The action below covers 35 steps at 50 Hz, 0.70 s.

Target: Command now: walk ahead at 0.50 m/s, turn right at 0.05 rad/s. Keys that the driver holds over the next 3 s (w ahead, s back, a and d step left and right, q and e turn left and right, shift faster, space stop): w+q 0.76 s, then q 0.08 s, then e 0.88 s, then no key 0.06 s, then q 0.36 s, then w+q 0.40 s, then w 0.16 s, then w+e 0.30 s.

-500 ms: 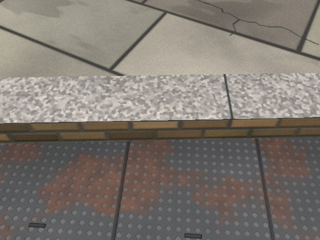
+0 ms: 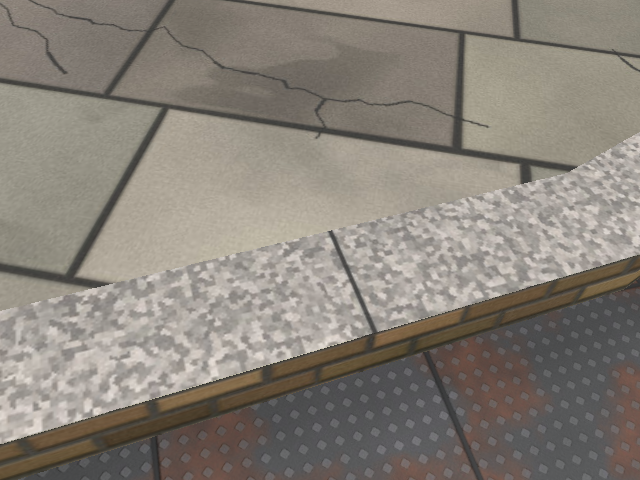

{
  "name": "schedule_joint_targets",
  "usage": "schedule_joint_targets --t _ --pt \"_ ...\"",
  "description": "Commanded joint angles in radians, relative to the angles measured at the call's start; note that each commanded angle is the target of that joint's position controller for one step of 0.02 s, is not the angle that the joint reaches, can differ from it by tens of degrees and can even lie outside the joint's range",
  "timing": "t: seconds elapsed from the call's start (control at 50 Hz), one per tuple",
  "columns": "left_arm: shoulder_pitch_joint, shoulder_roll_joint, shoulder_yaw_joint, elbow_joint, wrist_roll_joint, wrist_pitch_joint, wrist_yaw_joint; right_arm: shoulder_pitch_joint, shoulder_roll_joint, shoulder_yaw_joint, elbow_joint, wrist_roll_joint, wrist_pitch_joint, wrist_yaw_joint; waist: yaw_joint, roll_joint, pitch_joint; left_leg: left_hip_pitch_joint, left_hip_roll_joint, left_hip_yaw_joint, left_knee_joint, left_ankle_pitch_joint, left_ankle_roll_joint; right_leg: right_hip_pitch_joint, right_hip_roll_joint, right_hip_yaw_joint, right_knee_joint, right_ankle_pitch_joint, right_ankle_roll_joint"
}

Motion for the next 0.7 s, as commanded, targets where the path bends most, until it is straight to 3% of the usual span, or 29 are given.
schedule_joint_targets --t 0.02,0.1,0.14,0.16,0.18,0.2,0.22,0.24,0.26,0.3,0.32,0.36,0.46,0.54,0.58,0.62,0.64,0.66,0.68,0.7 --pt "-0.086 0.011 -0.014 -0.084 -0.001 -0.017 -0.010 -0.018 -0.131 -0.030 -0.034 0.012 -0.009 0.005 0.021 0.186 0.018 0.027 0.191 -0.176 -0.160 0.208 0.152 -0.005 -0.041 -0.065 -0.194 0.084 0.016" --pt "-0.138 0.022 -0.021 -0.101 -0.020 -0.033 0.004 0.034 -0.176 -0.046 0.007 0.010 0.008 0.012 0.012 0.183 0.034 -0.003 0.210 -0.210 -0.114 0.266 0.144 0.150 -0.008 -0.108 -0.368 0.092 0.014" --pt "-0.064 0.036 -0.014 -0.079 -0.017 -0.049 0.023 0.025 -0.186 -0.049 0.021 0.016 0.013 0.008 0.061 0.144 0.017 -0.023 0.201 -0.218 -0.027 0.291 0.119 0.299 0.006 -0.106 -0.484 0.130 -0.004" --pt "0.030 0.065 -0.001 -0.043 -0.003 -0.062 0.037 0.029 -0.161 -0.042 0.026 0.019 0.010 0.007 0.097 0.094 -0.039 -0.067 0.147 -0.183 0.101 0.345 0.097 0.464 0.000 -0.085 -0.521 0.132 -0.023" --pt "0.179 0.133 0.018 -0.024 0.018 -0.074 0.055 -0.005 -0.116 -0.027 -0.003 0.024 0.004 0.008 0.177 -0.013 -0.145 -0.178 0.075 -0.125 0.343 0.207 0.067 0.656 -0.180 0.104 -0.583 -0.012 -0.065" --pt "0.245 0.253 0.044 -0.021 0.022 -0.068 0.065 0.047 -0.017 -0.003 -0.044 0.037 0.004 0.001 0.167 -0.247 -0.215 -0.441 -0.058 -0.016 0.607 -0.276 0.036 0.822 -0.443 0.460 -0.703 -0.147 -0.137" --pt "0.217 0.207 0.039 -0.016 -0.002 -0.055 0.069 0.050 -0.118 -0.027 -0.018 0.015 0.025 -0.010 0.153 -0.138 -0.161 -0.491 -0.024 -0.084 0.733 -0.311 0.057 0.715 -0.452 0.545 -0.732 -0.232 -0.176" --pt "0.145 0.127 0.016 -0.023 -0.013 -0.055 0.065 0.021 -0.122 -0.034 -0.005 0.011 0.034 -0.004 0.114 -0.070 -0.052 -0.503 0.020 -0.112 0.757 -0.235 0.068 0.631 -0.395 0.422 -0.744 -0.225 -0.162" --pt "0.097 0.071 0.002 -0.021 -0.020 -0.059 0.062 -0.002 -0.103 -0.032 0.004 0.010 0.039 0.004 0.093 -0.056 0.007 -0.489 0.048 -0.101 0.738 -0.173 0.059 0.561 -0.340 0.295 -0.769 -0.096 -0.142" --pt "0.068 0.021 -0.013 -0.009 -0.022 -0.071 0.065 -0.013 -0.088 -0.035 0.022 -0.006 0.057 0.015 0.061 -0.068 0.043 -0.449 0.068 -0.087 0.717 -0.104 0.039 0.502 -0.262 0.120 -0.792 0.120 -0.096" --pt "0.078 0.036 -0.008 -0.001 -0.022 -0.079 0.065 -0.009 -0.074 -0.033 0.020 -0.009 0.062 0.021 0.051 -0.092 0.026 -0.436 0.065 -0.075 0.726 -0.084 0.030 0.499 -0.272 0.081 -0.784 0.229 -0.108" --pt "0.105 0.042 -0.002 0.023 -0.029 -0.093 0.065 -0.075 -0.060 -0.031 0.000 -0.011 0.069 0.030 0.050 -0.056 0.033 -0.480 0.073 -0.065 0.723 -0.040 0.016 0.510 -0.276 0.010 -0.788 0.373 -0.122" --pt "0.121 0.047 0.006 0.063 -0.029 -0.096 0.067 -0.265 -0.023 -0.007 -0.065 -0.012 0.069 0.058 0.066 -0.046 0.067 -0.477 0.086 -0.020 0.503 0.115 -0.006 0.490 -0.253 -0.154 -0.804 0.438 -0.117" --pt "0.144 0.088 0.019 0.092 -0.031 -0.094 0.068 -0.358 -0.043 -0.001 -0.105 -0.016 0.070 0.068 0.074 -0.039 0.078 -0.355 0.056 0.049 0.323 0.131 0.040 0.496 -0.265 -0.224 -0.766 0.519 -0.090" --pt "0.156 0.109 0.024 0.105 -0.029 -0.083 0.070 -0.340 -0.059 -0.005 -0.104 -0.020 0.077 0.056 0.060 -0.053 0.045 -0.299 0.015 0.086 0.316 0.039 0.078 0.555 -0.278 -0.255 -0.659 0.723 -0.082" --pt "0.135 0.129 0.027 0.095 -0.036 -0.065 0.074 -0.176 -0.080 -0.020 -0.059 -0.028 0.067 0.034 -0.011 -0.016 -0.058 -0.106 -0.074 0.114 0.282 0.011 0.125 0.540 -0.254 -0.297 -0.345 0.977 -0.071" --pt "0.132 0.132 0.025 0.083 -0.036 -0.057 0.072 -0.030 -0.117 -0.039 -0.015 -0.037 0.058 0.019 -0.077 0.030 -0.139 0.097 -0.093 0.086 0.204 0.041 0.155 0.430 -0.229 -0.307 -0.102 0.817 -0.037" --pt "0.160 0.044 0.001 0.057 -0.019 -0.057 0.067 0.031 -0.229 -0.068 -0.001 -0.040 0.054 0.001 -0.065 0.192 -0.182 0.281 0.134 -0.200 0.157 0.094 0.196 0.188 -0.156 -0.298 0.201 0.121 0.004" --pt "0.204 0.012 -0.008 -0.008 -0.030 -0.059 0.060 0.014 -0.352 -0.095 -0.037 -0.016 0.065 -0.002 -0.021 0.342 -0.293 0.427 0.378 -0.744 0.001 0.189 0.380 -0.092 0.019 -0.154 0.470 -0.305 0.052" --pt "0.109 0.078 0.004 -0.001 -0.010 -0.057 0.060 -0.003 -0.303 -0.094 -0.036 0.008 0.077 -0.004 -0.050 0.115 -0.213 0.363 0.338 -0.667 -0.043 0.065 0.366 -0.163 -0.049 -0.023 0.483 -0.202 0.044"
Next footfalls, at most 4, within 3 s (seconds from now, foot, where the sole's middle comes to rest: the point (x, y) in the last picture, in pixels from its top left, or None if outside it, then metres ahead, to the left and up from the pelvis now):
0.18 right None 0.21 -0.11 -0.78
0.64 left None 0.42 0.14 -0.78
1.28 right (248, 326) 0.77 0.11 -0.62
2.00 left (150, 287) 0.88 0.33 -0.62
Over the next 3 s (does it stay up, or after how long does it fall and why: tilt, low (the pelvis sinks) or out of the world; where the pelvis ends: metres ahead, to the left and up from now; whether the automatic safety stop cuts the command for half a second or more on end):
stays up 1.11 0.33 0.15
